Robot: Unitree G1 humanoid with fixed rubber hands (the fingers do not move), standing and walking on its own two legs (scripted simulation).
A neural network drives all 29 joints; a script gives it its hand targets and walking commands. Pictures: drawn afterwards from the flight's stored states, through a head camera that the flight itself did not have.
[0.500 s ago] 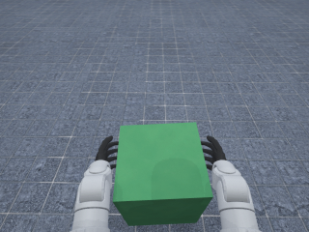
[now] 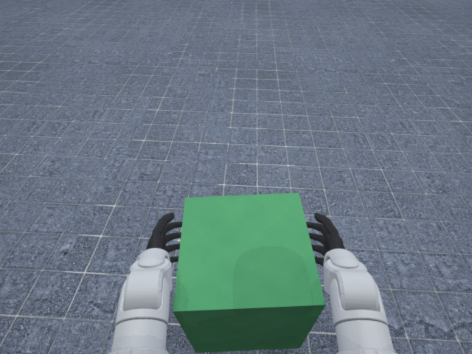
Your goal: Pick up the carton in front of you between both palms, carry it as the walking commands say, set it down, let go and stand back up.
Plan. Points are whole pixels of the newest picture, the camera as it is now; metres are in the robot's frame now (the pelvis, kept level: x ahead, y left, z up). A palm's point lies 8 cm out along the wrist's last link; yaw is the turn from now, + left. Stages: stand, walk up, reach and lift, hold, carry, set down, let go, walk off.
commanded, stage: hold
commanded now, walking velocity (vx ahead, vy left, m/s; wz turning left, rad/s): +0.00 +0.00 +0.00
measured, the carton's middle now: (245, 276) +0.29 +0.00 -0.05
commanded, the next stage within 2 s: set down in 0.08 s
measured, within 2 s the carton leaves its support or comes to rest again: neither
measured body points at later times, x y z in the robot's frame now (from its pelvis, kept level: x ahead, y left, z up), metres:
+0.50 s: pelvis -0.05 -0.01 -0.03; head +0.00 -0.01 +0.42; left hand +0.33 +0.13 -0.02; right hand +0.32 -0.18 -0.02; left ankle +0.03 +0.10 -0.74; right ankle +0.00 -0.12 -0.74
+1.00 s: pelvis -0.05 -0.02 -0.15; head +0.17 -0.03 +0.24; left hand +0.38 +0.13 -0.23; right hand +0.38 -0.18 -0.23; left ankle +0.03 +0.10 -0.74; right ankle +0.00 -0.12 -0.74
